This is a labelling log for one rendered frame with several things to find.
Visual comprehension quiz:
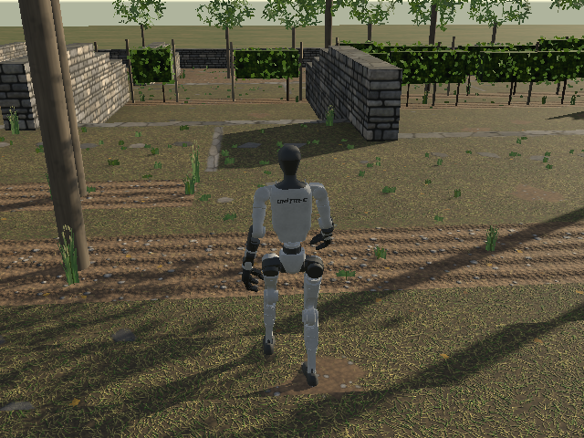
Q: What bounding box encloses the right robot forearm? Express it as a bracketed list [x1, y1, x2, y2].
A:
[321, 217, 334, 241]

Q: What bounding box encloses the robot head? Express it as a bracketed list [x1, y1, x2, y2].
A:
[275, 145, 307, 190]

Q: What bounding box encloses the robot left hand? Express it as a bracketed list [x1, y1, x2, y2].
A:
[242, 268, 264, 292]

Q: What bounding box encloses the left robot forearm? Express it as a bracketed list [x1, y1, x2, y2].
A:
[242, 225, 260, 270]

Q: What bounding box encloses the robot left shin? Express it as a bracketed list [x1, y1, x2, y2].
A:
[264, 289, 276, 343]

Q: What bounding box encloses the right robot upper arm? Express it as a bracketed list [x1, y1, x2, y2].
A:
[309, 182, 333, 229]

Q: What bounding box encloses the left robot upper arm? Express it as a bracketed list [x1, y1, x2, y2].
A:
[252, 185, 272, 238]

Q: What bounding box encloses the robot right hand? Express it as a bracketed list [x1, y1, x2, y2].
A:
[310, 234, 332, 250]

